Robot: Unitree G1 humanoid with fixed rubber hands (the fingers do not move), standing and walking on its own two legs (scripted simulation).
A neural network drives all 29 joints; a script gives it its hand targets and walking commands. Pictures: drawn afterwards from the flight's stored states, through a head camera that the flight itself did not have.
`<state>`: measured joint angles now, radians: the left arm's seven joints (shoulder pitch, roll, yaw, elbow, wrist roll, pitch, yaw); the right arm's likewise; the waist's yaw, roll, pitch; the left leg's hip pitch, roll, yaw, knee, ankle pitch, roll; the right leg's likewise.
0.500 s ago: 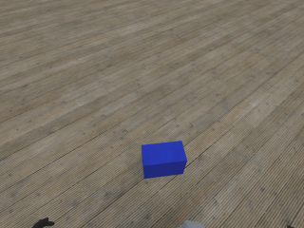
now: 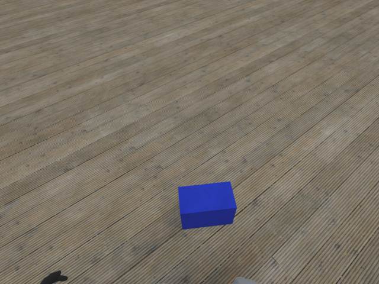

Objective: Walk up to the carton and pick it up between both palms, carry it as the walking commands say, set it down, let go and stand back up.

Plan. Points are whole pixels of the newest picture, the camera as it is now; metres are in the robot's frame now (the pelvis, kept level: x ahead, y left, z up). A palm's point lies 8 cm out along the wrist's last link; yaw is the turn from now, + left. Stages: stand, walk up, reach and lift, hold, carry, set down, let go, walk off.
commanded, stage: walk up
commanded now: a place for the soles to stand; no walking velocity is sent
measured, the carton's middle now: (205, 205) +0.58 -0.02 -0.64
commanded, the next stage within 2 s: none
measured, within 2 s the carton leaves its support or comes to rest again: neither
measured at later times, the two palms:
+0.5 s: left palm out of the picture +0.12 +0.32 -0.05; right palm out of the picture +0.11 -0.34 -0.08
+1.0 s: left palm (65, 264) +0.17 +0.29 -0.05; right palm out of the picture +0.10 -0.38 -0.06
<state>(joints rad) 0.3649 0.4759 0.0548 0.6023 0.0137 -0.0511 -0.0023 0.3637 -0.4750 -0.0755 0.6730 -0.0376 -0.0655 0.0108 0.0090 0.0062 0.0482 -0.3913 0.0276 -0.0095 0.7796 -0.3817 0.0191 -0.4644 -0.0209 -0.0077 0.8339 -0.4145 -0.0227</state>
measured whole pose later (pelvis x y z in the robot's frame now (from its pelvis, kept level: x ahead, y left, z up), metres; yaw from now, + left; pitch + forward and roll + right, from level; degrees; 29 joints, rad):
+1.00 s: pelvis +0.04 -0.03 +0.00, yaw +2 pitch +0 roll +0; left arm 0.27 0.48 0.10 0.60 0.01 -0.07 -0.05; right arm 0.39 -0.49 -0.08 0.67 -0.02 -0.10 0.01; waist -0.05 -0.02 0.03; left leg -0.36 0.06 -0.06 0.77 -0.42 -0.01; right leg -0.48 -0.02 -0.01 0.84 -0.51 -0.02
